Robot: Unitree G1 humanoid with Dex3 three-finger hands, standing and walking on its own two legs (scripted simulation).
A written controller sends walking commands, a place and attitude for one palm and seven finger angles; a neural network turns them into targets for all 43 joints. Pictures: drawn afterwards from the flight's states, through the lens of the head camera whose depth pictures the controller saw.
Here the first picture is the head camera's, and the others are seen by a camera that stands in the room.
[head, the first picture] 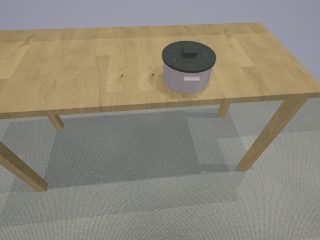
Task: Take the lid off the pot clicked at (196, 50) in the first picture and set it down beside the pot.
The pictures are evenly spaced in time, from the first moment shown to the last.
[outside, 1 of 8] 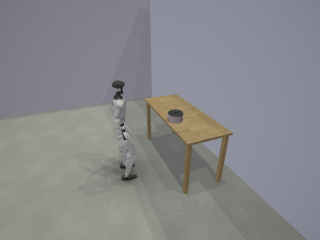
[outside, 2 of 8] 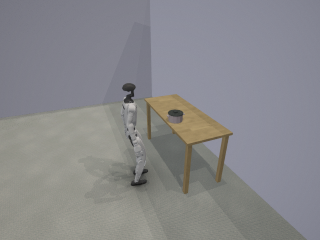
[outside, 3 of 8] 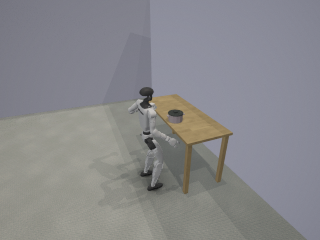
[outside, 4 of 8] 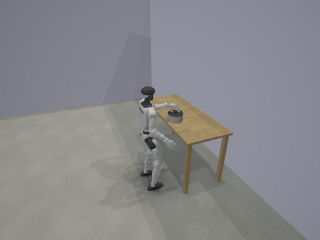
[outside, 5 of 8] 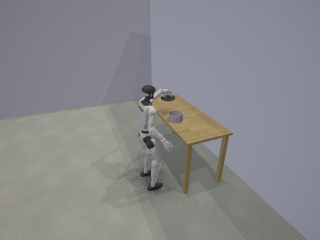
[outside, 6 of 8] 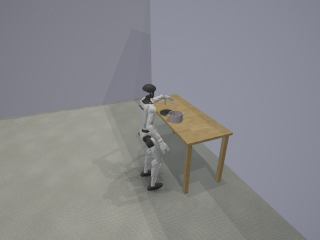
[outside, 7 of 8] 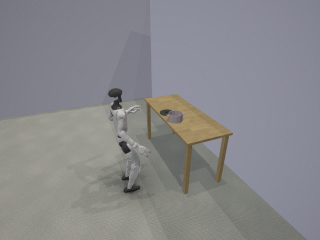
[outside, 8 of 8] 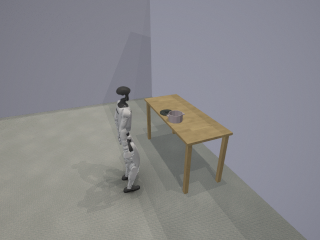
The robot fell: no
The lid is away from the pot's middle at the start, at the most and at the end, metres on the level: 0.00 0.24 0.24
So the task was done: yes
